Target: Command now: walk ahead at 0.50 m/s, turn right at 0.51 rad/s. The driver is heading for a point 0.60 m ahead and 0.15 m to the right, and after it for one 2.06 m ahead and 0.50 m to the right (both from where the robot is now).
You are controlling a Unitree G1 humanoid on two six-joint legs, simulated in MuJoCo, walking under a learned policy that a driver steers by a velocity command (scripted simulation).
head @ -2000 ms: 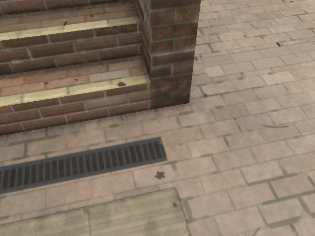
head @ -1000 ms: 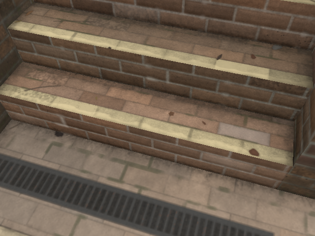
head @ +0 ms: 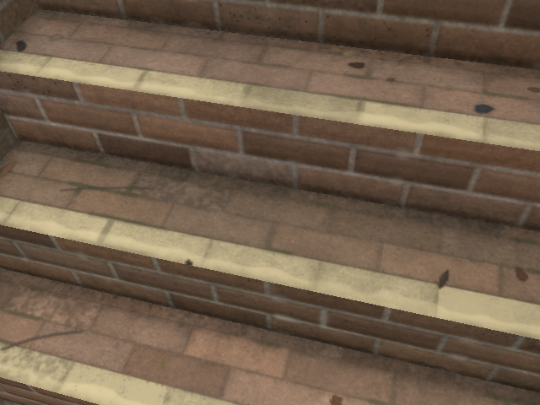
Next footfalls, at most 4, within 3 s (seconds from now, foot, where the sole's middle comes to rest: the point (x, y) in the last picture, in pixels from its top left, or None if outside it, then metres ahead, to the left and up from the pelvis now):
0.46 left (246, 382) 0.45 0.11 -0.56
1.08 right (454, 270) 0.59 -0.29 -0.35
1.56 left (427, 114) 0.80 -0.23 -0.15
2.28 right None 0.94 -0.52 0.06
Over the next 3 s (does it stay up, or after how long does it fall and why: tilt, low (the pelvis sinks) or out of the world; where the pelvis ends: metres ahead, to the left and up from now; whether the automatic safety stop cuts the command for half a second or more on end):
stays up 1.18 -0.25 0.95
